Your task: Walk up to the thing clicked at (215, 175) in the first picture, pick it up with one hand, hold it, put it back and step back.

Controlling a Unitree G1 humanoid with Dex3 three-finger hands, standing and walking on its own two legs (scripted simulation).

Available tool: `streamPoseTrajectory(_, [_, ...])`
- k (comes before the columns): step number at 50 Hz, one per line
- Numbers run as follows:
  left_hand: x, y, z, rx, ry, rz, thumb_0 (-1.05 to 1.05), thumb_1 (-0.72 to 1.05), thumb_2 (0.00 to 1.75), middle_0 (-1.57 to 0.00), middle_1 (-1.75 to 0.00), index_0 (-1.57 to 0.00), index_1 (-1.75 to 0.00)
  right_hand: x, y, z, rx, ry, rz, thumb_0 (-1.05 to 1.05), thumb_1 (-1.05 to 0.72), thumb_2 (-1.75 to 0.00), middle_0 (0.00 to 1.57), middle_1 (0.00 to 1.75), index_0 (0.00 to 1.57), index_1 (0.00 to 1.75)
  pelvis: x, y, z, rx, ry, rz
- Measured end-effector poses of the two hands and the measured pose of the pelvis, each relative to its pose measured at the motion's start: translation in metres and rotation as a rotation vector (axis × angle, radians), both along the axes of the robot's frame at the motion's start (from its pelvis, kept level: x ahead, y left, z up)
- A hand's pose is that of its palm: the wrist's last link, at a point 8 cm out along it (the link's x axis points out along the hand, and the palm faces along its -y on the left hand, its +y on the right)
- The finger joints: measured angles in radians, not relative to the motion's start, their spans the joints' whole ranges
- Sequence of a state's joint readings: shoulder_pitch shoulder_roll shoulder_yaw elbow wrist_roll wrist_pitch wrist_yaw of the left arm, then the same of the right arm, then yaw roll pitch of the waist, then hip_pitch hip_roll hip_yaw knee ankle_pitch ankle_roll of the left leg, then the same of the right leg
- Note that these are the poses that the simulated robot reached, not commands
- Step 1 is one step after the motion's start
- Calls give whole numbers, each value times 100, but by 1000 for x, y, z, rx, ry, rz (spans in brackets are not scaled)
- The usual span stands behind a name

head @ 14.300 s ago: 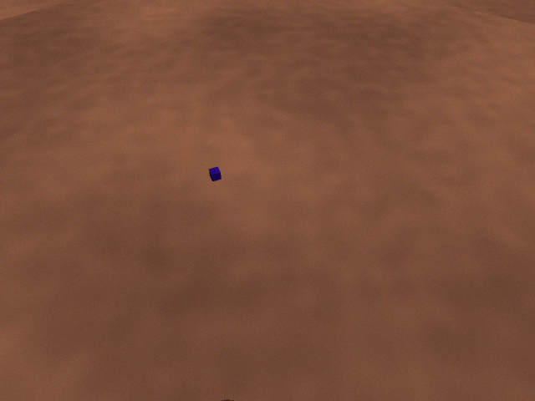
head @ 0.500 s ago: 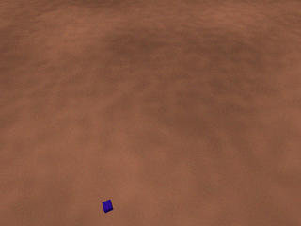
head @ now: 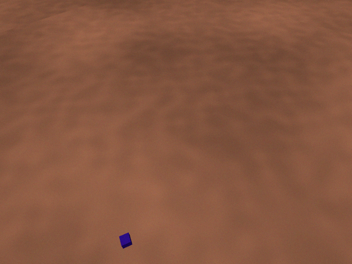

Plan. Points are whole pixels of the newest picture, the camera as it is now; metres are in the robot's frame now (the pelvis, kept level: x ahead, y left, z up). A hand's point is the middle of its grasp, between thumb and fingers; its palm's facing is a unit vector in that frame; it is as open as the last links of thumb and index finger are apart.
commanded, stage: stand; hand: left
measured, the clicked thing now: (125, 240) +0.40 +0.28 -0.76
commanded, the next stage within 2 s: walk up in 0.78 s
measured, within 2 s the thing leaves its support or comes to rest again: neither
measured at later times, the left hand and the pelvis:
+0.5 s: hand out of the picture +0.08 +0.25 -0.15, palm faces -0.04 -0.93 -0.35, open 7.3 cm; pelvis +0.00 +0.00 +0.00, yaw +0 degrees
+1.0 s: hand out of the picture +0.07 +0.28 -0.16, palm faces -0.04 -0.92 -0.38, open 7.3 cm; pelvis -0.04 +0.01 -0.01, yaw -1 degrees
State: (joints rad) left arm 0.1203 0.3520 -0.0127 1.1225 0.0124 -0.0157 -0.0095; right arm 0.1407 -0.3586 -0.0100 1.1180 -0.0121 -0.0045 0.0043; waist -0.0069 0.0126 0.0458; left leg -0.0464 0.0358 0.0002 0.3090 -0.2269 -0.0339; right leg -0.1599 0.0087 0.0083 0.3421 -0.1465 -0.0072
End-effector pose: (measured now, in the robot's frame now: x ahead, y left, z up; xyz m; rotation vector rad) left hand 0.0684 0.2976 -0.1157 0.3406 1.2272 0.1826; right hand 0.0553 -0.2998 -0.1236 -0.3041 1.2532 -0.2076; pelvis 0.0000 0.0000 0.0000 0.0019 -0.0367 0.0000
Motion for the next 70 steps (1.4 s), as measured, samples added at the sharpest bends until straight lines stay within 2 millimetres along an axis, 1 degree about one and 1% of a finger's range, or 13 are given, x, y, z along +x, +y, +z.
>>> streamPoseTrajectory(9, [0,-1,0,0,11,1,1,91,90,-21,-30,-21,-30,-2,-1,-1,1,14,-2,0,-90,-90,21,30,21,30,1,-1,0,1,3,-1])
streamPoseTrajectory(25, [9,-2,2,2,-14,-2,1,91,90,-21,-30,-21,-30,5,0,-1,2,-9,5,0,-90,-90,21,30,21,30,3,-1,0,1,0,-1])
streamPoseTrajectory(39, [4,-2,1,2,4,4,1,91,90,-21,-30,-21,-30,3,-1,-1,1,4,6,0,-90,-90,21,30,21,30,4,-2,0,1,3,-1])
streamPoseTrajectory(42, [4,1,-1,3,-5,29,1,91,90,-21,-30,-21,-30,3,-4,-3,-4,11,-1,0,-90,-90,21,30,21,30,-3,-2,-2,0,7,-3])
streamPoseTrajectory(47, [0,12,-5,22,-12,26,0,91,90,-21,-30,-21,-30,-1,-7,-5,-30,9,-1,0,-90,-90,21,30,21,30,-26,3,-8,-1,9,-4])
streamPoseTrajectory(50, [-1,22,-9,30,-19,-4,0,91,90,-21,-30,-21,-30,-11,-5,-3,-54,6,0,0,-90,-90,21,30,21,30,-41,13,-12,10,13,-11])
streamPoseTrajectory(52, [-1,30,-13,30,-32,-26,1,91,90,-21,-30,-21,-30,-22,-2,-1,-70,5,-4,0,-90,-90,21,30,21,30,-50,21,-15,13,21,-8])
streamPoseTrajectory(56, [5,46,-29,17,-85,-48,1,91,90,-21,-30,-21,-30,-55,8,-3,-118,20,-4,0,-90,-90,21,30,21,30,-70,39,-29,0,26,4])
streamPoseTrajectory(58, [3,50,-32,14,-101,-45,1,91,90,-21,-30,-21,-30,-74,17,-1,-120,50,-6,0,-90,-90,21,30,21,30,-79,42,-28,11,7,-8])
streamPoseTrajectory(61, [-8,48,-29,2,-87,-50,1,91,90,-20,-30,-21,-30,-98,27,6,-111,70,-24,0,-90,-90,21,30,21,30,-87,45,-21,-14,7,-6])
streamPoseTrajectory(63, [-18,46,-26,-9,-72,-49,1,91,90,-20,-30,-21,-30,-107,30,9,-112,71,-29,0,-90,-90,21,30,21,30,-92,46,-17,-21,17,-14])
streamPoseTrajectory(67, [-43,46,-24,-3,-40,-62,0,91,90,-20,-30,-21,-30,-115,31,9,-114,32,-37,0,-90,-90,21,30,21,30,-106,46,-15,-23,23,-40])
streamPoseTrajectory(70, [-59,45,-24,15,-22,-74,1,91,90,-21,-30,-21,-30,-118,27,4,-108,-8,-37,0,-90,-90,21,30,21,30,-120,42,-18,-13,22,-59])
